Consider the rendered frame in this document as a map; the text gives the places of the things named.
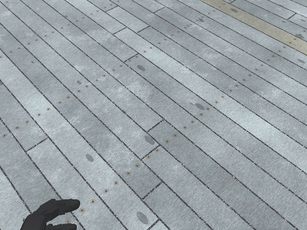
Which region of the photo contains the robot left hand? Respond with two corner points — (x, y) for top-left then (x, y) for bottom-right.
(20, 198), (81, 230)

